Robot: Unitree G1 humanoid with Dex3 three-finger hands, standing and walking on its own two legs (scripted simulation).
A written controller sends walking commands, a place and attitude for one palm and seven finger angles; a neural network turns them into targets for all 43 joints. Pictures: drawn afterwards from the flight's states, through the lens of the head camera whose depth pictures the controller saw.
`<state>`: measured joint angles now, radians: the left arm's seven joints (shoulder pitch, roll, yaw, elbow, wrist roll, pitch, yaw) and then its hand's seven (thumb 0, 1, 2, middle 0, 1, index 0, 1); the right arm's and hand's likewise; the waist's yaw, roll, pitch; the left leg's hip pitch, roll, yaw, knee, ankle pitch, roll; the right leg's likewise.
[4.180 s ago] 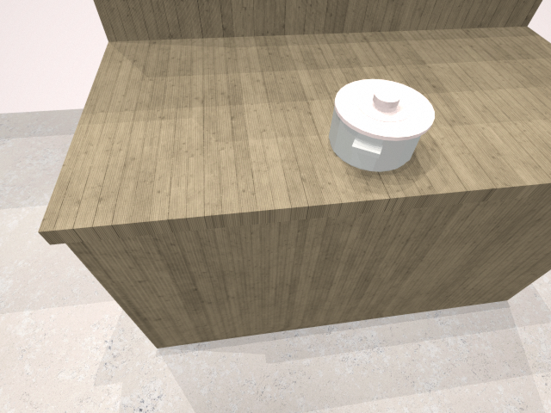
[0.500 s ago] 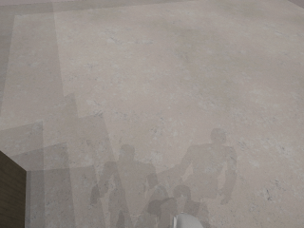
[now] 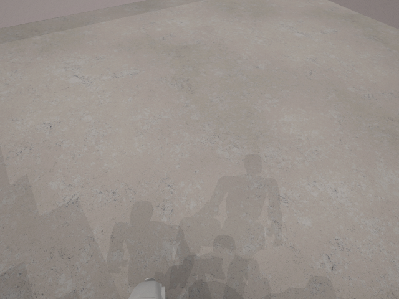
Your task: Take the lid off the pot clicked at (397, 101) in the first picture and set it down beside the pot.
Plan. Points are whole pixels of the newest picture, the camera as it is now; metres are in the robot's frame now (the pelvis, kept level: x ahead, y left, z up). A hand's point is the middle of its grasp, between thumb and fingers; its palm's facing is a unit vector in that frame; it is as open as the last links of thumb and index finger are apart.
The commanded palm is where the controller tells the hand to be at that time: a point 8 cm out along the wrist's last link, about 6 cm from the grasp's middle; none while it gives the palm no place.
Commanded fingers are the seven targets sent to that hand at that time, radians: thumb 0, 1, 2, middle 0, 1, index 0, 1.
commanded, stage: turn to face it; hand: left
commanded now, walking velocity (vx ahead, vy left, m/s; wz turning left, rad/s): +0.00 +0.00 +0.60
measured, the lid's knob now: out of the picture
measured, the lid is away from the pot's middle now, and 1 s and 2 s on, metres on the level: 0.00 0.00 0.00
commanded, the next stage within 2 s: none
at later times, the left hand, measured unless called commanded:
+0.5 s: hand out of the picture +0.12 +0.20 -0.16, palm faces +0.29 -0.92 -0.28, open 7.4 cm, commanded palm none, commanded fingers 0.00 0.90 0.90 -0.20 -0.30 -0.20 -0.30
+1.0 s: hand out of the picture +0.02 +0.18 -0.19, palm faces +0.58 -0.77 -0.25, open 7.4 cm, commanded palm none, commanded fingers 0.00 0.90 0.90 -0.20 -0.30 -0.20 -0.30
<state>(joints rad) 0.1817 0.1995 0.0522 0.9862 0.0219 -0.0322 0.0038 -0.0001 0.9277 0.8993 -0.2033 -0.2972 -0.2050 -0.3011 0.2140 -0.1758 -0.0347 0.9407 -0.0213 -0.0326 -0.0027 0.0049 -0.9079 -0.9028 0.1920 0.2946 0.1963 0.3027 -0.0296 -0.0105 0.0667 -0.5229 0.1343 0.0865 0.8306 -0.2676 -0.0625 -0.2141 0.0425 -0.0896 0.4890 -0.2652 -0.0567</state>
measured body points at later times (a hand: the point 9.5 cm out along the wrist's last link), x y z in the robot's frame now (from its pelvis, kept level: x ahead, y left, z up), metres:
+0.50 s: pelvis +0.09 -0.03 -0.01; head +0.13 -0.02 +0.44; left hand +0.11 +0.25 -0.14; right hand +0.21 -0.26 -0.15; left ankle +0.12 +0.11 -0.73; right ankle +0.12 -0.15 -0.73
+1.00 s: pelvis +0.11 -0.03 -0.01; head +0.14 +0.03 +0.43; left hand -0.01 +0.22 -0.17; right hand +0.37 -0.16 -0.13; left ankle +0.05 +0.07 -0.73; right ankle +0.14 -0.17 -0.67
